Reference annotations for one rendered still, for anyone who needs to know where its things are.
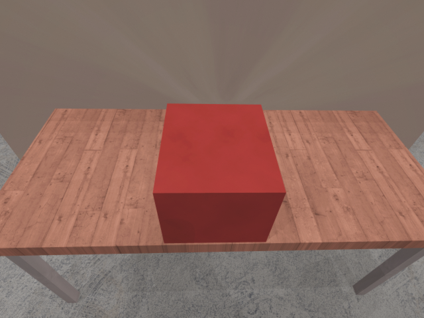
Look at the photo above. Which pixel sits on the table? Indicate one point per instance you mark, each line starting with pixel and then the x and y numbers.
pixel 85 186

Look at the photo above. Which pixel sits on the carton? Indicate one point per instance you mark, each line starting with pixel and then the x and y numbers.
pixel 217 177

